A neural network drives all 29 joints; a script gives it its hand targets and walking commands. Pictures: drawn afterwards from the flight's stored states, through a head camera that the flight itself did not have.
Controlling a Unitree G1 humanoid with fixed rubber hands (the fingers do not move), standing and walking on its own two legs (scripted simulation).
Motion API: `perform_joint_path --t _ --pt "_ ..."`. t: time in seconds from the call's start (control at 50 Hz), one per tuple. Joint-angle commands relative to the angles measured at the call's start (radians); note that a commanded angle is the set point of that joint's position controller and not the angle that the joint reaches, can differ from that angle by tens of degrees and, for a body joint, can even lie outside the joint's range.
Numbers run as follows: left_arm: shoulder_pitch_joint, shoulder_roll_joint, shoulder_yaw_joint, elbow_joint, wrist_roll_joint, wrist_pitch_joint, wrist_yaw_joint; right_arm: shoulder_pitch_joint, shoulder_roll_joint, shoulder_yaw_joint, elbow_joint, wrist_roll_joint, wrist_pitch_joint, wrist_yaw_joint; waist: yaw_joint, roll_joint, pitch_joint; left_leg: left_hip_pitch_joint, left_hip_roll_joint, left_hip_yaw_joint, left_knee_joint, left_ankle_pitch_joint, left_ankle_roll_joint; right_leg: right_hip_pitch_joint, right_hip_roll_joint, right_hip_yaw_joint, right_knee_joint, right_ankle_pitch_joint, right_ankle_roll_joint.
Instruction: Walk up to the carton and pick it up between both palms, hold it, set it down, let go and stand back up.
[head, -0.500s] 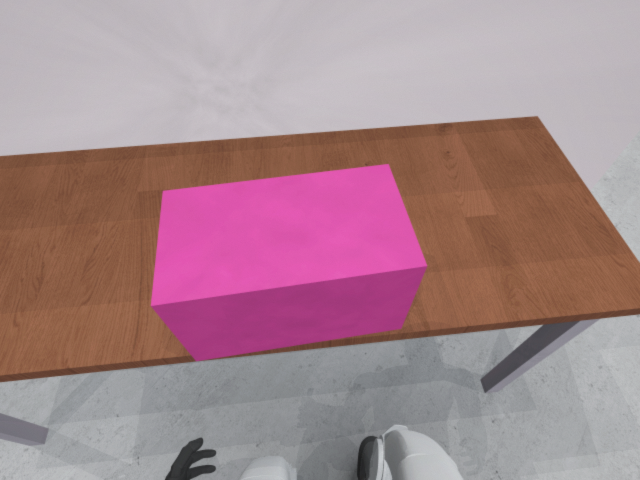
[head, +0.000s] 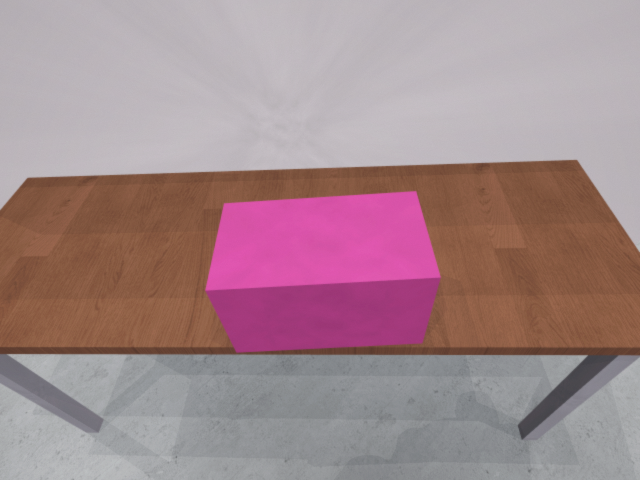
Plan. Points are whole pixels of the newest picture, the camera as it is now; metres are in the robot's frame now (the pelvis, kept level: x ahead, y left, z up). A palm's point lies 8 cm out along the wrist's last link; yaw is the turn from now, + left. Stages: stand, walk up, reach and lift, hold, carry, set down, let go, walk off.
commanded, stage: walk up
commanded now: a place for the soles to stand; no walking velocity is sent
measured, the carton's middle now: (324, 273) +0.44 +0.02 -0.04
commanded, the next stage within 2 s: reach and lift in 1.36 s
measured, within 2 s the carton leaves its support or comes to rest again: neither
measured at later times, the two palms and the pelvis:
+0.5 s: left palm out of the picture +0.07 +0.24 -0.14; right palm out of the picture +0.04 -0.24 -0.14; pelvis +0.03 +0.00 +0.00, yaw +0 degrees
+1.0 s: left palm out of the picture +0.07 +0.24 -0.14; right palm out of the picture +0.07 -0.24 -0.14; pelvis +0.05 +0.00 +0.00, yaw -1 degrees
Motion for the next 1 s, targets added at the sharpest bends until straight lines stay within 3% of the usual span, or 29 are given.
perform_joint_path --t 0.0,0.06,0.18,0.24,0.28,0.3,0.4,0.46,0.5,0.54,0.68,0.78,0.84,0.9,0.98 --pt "-0.060 0.178 0.031 -0.076 -0.007 -0.027 0.003 0.092 -0.132 -0.030 -0.017 0.004 -0.022 0.002 -0.031 -0.201 0.093 0.090 0.034 -0.042 -0.083 -0.072 0.035 -0.255 -0.121 0.179 -0.285 -0.323 -0.095" --pt "-0.038 0.181 0.033 -0.067 -0.006 -0.029 -0.001 0.088 -0.124 -0.016 -0.002 0.008 -0.029 -0.001 -0.030 -0.176 0.123 0.029 0.042 -0.061 -0.117 -0.077 0.041 -0.222 -0.106 0.153 -0.258 -0.276 -0.094" --pt "0.031 0.127 0.019 -0.058 -0.007 -0.033 -0.004 0.068 -0.165 -0.011 0.013 0.016 -0.038 -0.010 0.002 0.028 0.077 -0.066 0.106 -0.168 -0.245 -0.158 0.075 -0.078 -0.048 0.067 -0.104 -0.046 -0.074" --pt "0.039 0.137 0.014 -0.053 -0.003 -0.040 0.000 0.056 -0.159 -0.007 0.015 0.019 -0.040 -0.012 0.008 0.008 0.037 -0.052 0.091 -0.138 -0.209 -0.048 0.070 -0.025 -0.062 0.081 -0.124 0.045 -0.072" --pt "0.030 0.146 0.012 -0.047 0.000 -0.043 0.004 0.069 -0.148 -0.003 0.017 0.012 -0.044 -0.015 -0.001 -0.022 0.013 0.004 0.087 -0.102 -0.172 0.105 0.063 -0.026 -0.075 0.091 -0.118 0.140 -0.076" --pt "0.034 0.159 0.014 -0.047 0.001 -0.041 0.003 0.075 -0.151 -0.002 0.027 0.011 -0.047 -0.015 0.002 -0.002 -0.002 0.016 0.088 -0.102 -0.159 0.146 0.064 -0.021 -0.072 0.078 -0.109 0.154 -0.076" --pt "0.023 0.166 0.013 -0.048 0.002 -0.035 0.009 0.088 -0.164 -0.001 0.037 0.006 -0.045 -0.019 0.005 -0.029 -0.061 0.034 0.097 -0.091 -0.122 0.246 0.060 0.028 -0.073 0.068 -0.082 0.203 -0.072" --pt "0.011 0.170 0.008 -0.044 0.005 -0.031 0.009 0.086 -0.163 0.001 0.033 0.011 -0.041 -0.020 -0.005 -0.036 -0.022 0.018 0.081 -0.076 -0.096 0.230 0.056 0.001 -0.082 0.074 -0.090 0.240 -0.076" --pt "0.021 0.176 0.010 -0.033 0.000 -0.029 0.010 0.071 -0.157 0.005 0.029 0.008 -0.039 -0.019 0.001 -0.079 -0.021 0.007 0.072 -0.058 -0.068 0.224 0.048 0.019 -0.089 0.090 -0.097 0.289 -0.080" --pt "0.005 0.177 0.010 -0.036 0.000 -0.029 0.009 0.081 -0.158 0.004 0.036 0.006 -0.038 -0.018 -0.005 -0.087 -0.036 0.005 0.068 -0.056 -0.072 0.200 0.041 0.033 -0.098 0.092 -0.096 0.273 -0.089" --pt "-0.009 0.173 0.010 -0.043 -0.001 -0.029 0.011 0.069 -0.172 0.006 0.037 0.008 -0.039 -0.023 -0.009 -0.046 -0.028 0.056 0.088 -0.068 -0.059 0.352 0.057 -0.002 -0.075 0.065 -0.045 0.314 -0.075" --pt "-0.002 0.175 0.008 -0.039 0.002 -0.024 0.011 0.046 -0.175 0.004 0.040 0.009 -0.033 -0.023 -0.010 -0.024 -0.035 0.072 0.088 -0.063 -0.069 0.324 0.062 -0.018 -0.068 0.067 -0.035 0.282 -0.069" --pt "0.007 0.182 0.010 -0.044 0.000 -0.028 0.015 0.055 -0.180 0.003 0.043 0.012 -0.032 -0.025 -0.011 -0.014 -0.032 0.078 0.091 -0.061 -0.063 0.382 0.058 -0.016 -0.073 0.070 -0.029 0.316 -0.071" --pt "0.004 0.182 0.010 -0.046 0.000 -0.023 0.012 0.048 -0.172 0.007 0.042 0.008 -0.031 -0.024 -0.010 -0.042 -0.037 0.074 0.084 -0.062 -0.069 0.309 0.058 -0.012 -0.074 0.071 -0.036 0.278 -0.071" --pt "0.015 0.171 0.008 -0.046 -0.001 -0.024 0.012 0.040 -0.179 0.005 0.044 0.011 -0.028 -0.025 -0.005 -0.023 -0.022 0.078 0.095 -0.066 -0.078 0.323 0.066 -0.021 -0.069 0.072 -0.033 0.256 -0.074"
